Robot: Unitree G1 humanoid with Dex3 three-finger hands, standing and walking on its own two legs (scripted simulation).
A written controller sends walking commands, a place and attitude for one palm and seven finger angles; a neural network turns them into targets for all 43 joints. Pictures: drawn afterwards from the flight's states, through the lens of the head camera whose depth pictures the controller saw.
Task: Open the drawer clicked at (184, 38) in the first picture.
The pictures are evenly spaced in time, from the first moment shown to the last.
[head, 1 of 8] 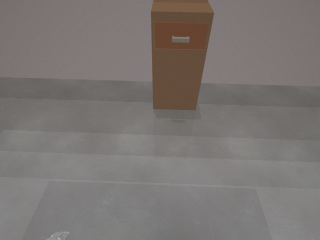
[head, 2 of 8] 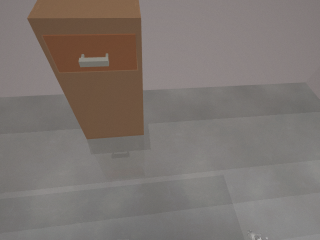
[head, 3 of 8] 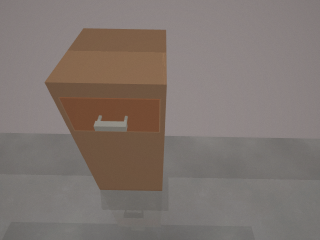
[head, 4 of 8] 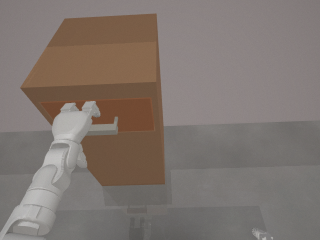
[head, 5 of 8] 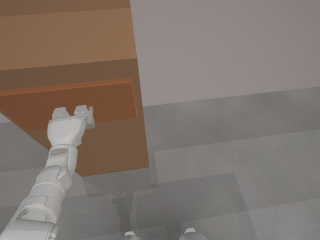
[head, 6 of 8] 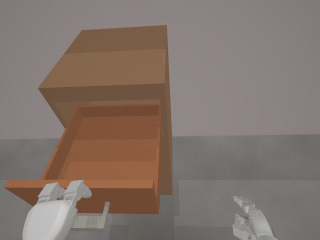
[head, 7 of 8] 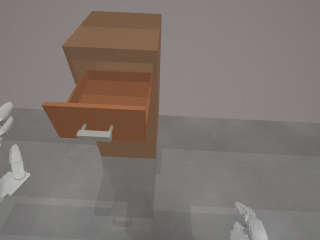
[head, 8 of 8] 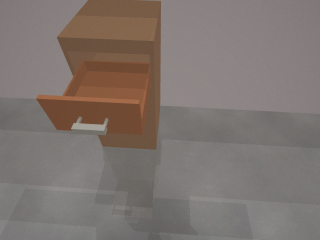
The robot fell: no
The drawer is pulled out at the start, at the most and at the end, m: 0.00 0.30 0.30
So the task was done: yes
